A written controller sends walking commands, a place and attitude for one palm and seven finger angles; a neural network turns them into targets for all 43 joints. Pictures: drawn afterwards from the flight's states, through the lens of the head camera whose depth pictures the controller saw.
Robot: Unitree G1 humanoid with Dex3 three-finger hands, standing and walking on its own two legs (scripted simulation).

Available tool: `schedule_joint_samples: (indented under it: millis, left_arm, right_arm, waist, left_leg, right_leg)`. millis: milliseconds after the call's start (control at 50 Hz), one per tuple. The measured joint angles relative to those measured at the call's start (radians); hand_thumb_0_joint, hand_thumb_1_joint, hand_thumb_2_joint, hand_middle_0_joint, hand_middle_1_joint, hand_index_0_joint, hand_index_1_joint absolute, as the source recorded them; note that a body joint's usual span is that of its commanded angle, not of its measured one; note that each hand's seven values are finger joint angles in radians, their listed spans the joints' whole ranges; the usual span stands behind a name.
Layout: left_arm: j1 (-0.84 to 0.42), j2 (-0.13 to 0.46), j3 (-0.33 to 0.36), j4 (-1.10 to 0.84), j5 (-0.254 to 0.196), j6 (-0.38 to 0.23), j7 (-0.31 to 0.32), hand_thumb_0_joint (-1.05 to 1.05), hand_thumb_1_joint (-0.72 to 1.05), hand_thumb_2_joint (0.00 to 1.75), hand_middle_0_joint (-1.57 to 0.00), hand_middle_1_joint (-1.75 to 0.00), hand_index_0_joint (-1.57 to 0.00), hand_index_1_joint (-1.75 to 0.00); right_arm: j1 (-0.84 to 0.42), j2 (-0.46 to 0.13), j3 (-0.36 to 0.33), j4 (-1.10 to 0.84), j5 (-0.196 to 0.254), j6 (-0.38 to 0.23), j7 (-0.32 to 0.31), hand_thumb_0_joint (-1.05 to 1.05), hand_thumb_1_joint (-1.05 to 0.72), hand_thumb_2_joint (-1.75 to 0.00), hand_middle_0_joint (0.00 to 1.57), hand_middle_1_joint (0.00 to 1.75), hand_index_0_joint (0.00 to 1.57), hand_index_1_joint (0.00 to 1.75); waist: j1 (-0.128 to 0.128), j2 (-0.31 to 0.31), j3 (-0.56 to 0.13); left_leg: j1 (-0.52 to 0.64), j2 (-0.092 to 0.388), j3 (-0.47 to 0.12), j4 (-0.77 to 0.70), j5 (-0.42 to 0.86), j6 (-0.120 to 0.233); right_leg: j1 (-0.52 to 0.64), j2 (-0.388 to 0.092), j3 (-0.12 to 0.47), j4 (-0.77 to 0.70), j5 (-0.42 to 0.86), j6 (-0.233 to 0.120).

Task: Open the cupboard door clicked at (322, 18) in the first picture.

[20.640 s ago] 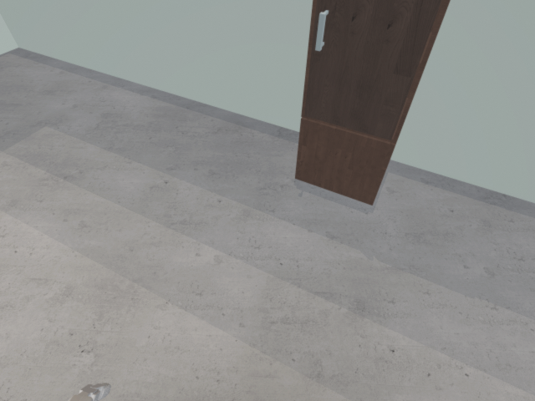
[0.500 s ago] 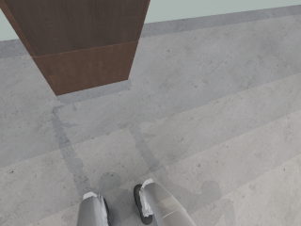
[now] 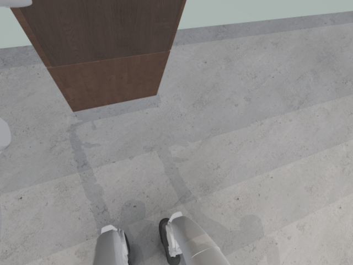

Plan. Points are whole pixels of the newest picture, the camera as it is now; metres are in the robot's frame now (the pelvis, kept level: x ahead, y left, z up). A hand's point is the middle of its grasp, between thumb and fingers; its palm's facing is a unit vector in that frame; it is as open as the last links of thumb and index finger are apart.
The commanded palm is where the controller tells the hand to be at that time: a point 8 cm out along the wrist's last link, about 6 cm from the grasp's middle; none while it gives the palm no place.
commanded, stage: slide the fingers in behind the handle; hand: left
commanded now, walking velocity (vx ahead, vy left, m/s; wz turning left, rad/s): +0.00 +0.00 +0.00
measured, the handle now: out of the picture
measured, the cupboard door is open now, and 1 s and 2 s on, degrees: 0 0 0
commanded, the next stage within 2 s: close the thumb around the handle in 1.16 s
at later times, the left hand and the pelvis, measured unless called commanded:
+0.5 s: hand out of the picture +0.64 +0.15 +0.10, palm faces +0.13 -0.99 -0.03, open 14.0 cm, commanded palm +0.63 +0.15 +0.10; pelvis -0.01 -0.01 -0.01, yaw +0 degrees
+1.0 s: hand out of the picture +0.65 +0.13 +0.11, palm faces +0.13 -0.99 -0.02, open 13.6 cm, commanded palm +0.64 +0.13 +0.10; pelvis -0.02 -0.01 -0.02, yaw +0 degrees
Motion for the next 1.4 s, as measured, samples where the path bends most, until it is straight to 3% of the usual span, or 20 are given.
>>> schedule_joint_samples:
  millis: [220, 320, 400, 480, 660, 780, 940, 1300, 1400]
  left_arm:
    - [-0.005, -0.041, -0.045, 0.019, -0.024, -0.026, 0.026, -0.01, -0.5, 0.3, -0.3, -1.2, -0.23, -1.18]
    - [-0.055, -0.052, -0.058, 0.058, -0.005, -0.024, 0.032, -0.01, -0.5, 0.3, -0.3, -1.2, -0.25, -1.19]
    - [-0.052, -0.04, -0.027, 0.055, 0.011, -0.038, 0.061, -0.01, -0.5, 0.3, -0.3, -1.2, -0.27, -1.21]
    - [-0.059, -0.036, -0.051, 0.049, 0.033, -0.039, 0.079, -0.01, -0.5, 0.3, -0.3, -1.2, -0.29, -1.21]
    - [-0.116, -0.025, -0.059, 0.075, 0.028, -0.01, 0.1, -0.01, -0.5, 0.3, -0.3, -1.21, -0.31, -1.24]
    - [-0.131, -0.061, -0.084, 0.071, 0.028, -0.008, 0.1, -0.01, -0.5, 0.3, -0.3, -1.2, -0.31, -1.22]
    - [-0.139, -0.043, -0.037, 0.096, 0.075, -0.022, 0.139, -0.01, -0.5, 0.3, -0.34, -1.23, -0.36, -1.26]
    - [-0.139, -0.047, -0.05, 0.081, 0.062, -0.003, 0.132, -0.01, -0.5, 0.31, -0.34, -1.22, -0.36, -1.24]
    - [-0.129, -0.051, -0.044, 0.076, 0.066, -0.01, 0.134, -0.01, -0.43, 0.34, -0.34, -1.23, -0.36, -1.24]
  right_arm:
    - [-0.006, -0.003, -0.011, 0.024, -0.003, -0.011, 0.005, 0.0, -0.9, -0.9, 0.2, 0.3, 0.2, 0.3]
    - [-0.018, -0.01, -0.008, 0.024, -0.008, -0.022, 0.002, 0.0, -0.9, -0.9, 0.2, 0.3, 0.2, 0.3]
    - [-0.018, -0.012, -0.009, 0.01, -0.014, -0.029, 0.003, 0.0, -0.9, -0.9, 0.2, 0.3, 0.2, 0.3]
    - [-0.016, -0.007, -0.007, 0.009, -0.013, -0.029, 0.009, 0.0, -0.9, -0.9, 0.2, 0.3, 0.2, 0.3]
    - [0.0, 0.01, 0.006, 0.021, -0.014, -0.036, 0.01, 0.0, -0.9, -0.9, 0.2, 0.3, 0.2, 0.3]
    - [0.007, 0.013, 0.003, 0.031, -0.018, -0.041, 0.015, 0.0, -0.9, -0.9, 0.2, 0.3, 0.2, 0.3]
    - [0.013, -0.004, 0.006, 0.008, -0.028, -0.045, 0.017, 0.0, -0.9, -0.9, 0.2, 0.3, 0.2, 0.3]
    - [0.01, 0.006, 0.007, 0.01, -0.022, -0.042, 0.017, 0.0, -0.9, -0.9, 0.2, 0.3, 0.2, 0.3]
    - [0.009, 0.002, 0.004, 0.01, -0.022, -0.042, 0.018, 0.0, -0.9, -0.9, 0.2, 0.3, 0.2, 0.3]
  waist:
    - [0.012, -0.002, -0.001]
    - [-0.006, -0.004, -0.005]
    - [-0.018, -0.002, -0.009]
    - [-0.021, 0.004, -0.001]
    - [-0.025, 0.01, 0.005]
    - [-0.033, 0.006, 0.0]
    - [-0.056, 0.013, -0.009]
    - [-0.047, 0.016, -0.002]
    - [-0.047, 0.013, -0.005]
  left_leg:
    - [0.006, -0.006, -0.011, -0.002, 0.006, -0.009]
    - [-0.018, -0.006, -0.017, 0.015, 0.006, -0.01]
    - [-0.037, -0.001, -0.01, 0.03, 0.003, -0.011]
    - [-0.049, 0.0, -0.005, 0.04, 0.002, -0.01]
    - [-0.073, -0.003, -0.006, 0.046, 0.01, -0.009]
    - [-0.079, -0.005, -0.01, 0.048, 0.011, -0.01]
    - [-0.096, 0.001, -0.003, 0.067, 0.001, -0.007]
    - [-0.09, -0.002, 0.002, 0.056, 0.007, -0.004]
    - [-0.087, -0.002, 0.002, 0.056, 0.005, -0.005]
  right_leg:
    - [0.006, -0.004, -0.01, 0.008, -0.004, -0.008]
    - [-0.018, -0.003, -0.015, 0.026, -0.007, -0.011]
    - [-0.042, 0.0, -0.008, 0.046, -0.009, -0.012]
    - [-0.058, 0.0, -0.004, 0.06, -0.01, -0.011]
    - [-0.083, -0.004, -0.006, 0.071, -0.006, -0.011]
    - [-0.087, -0.004, -0.009, 0.072, -0.006, -0.011]
    - [-0.107, 0.0, -0.002, 0.09, -0.012, -0.009]
    - [-0.104, -0.003, 0.004, 0.081, -0.006, -0.006]
    - [-0.101, -0.002, 0.005, 0.082, -0.008, -0.006]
